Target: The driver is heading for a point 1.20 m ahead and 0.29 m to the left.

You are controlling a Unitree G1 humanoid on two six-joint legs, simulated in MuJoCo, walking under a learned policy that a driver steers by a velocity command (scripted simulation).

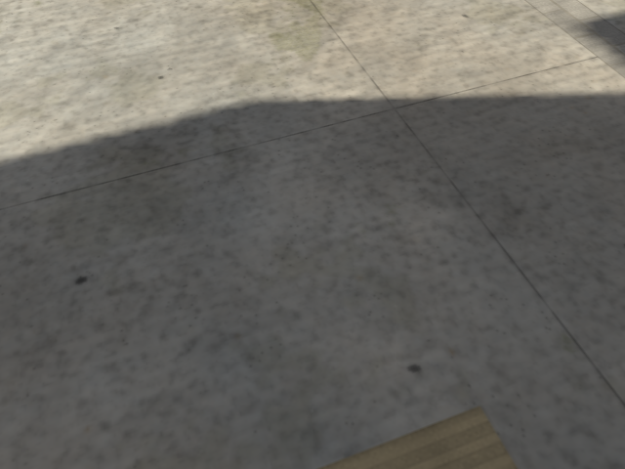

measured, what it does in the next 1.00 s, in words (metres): stands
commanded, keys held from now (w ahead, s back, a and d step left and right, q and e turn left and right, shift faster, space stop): no key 1.00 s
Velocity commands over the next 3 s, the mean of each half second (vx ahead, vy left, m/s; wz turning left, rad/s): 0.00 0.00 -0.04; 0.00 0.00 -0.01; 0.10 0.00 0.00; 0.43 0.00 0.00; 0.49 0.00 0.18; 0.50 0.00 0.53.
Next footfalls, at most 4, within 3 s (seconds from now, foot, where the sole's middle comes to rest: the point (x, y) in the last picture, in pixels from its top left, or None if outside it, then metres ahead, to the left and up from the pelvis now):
1.94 right None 0.44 -0.08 -0.77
2.50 left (250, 371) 0.74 0.17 -0.77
3.00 right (294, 261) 1.07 0.06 -0.77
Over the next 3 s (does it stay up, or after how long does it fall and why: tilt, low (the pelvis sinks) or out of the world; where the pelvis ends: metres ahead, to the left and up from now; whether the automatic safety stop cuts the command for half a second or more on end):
stays up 0.87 0.10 -0.01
